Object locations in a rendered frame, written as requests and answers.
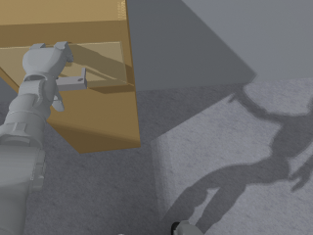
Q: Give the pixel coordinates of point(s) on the robot right thigh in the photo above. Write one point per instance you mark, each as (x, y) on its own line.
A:
(187, 229)

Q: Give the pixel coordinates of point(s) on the cabinet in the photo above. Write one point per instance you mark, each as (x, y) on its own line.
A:
(96, 119)

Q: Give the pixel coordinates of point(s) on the left robot upper arm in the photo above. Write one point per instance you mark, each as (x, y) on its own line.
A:
(22, 171)

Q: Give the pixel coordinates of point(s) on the left robot forearm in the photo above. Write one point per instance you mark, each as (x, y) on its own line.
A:
(28, 113)

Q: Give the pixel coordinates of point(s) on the robot right foot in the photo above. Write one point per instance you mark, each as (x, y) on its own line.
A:
(173, 227)

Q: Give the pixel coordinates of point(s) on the handle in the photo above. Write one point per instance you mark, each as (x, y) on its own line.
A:
(69, 83)

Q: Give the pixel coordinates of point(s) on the robot left hand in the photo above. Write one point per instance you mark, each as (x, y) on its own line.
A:
(50, 60)

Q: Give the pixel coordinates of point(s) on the drawer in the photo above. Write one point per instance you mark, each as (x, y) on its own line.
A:
(104, 62)

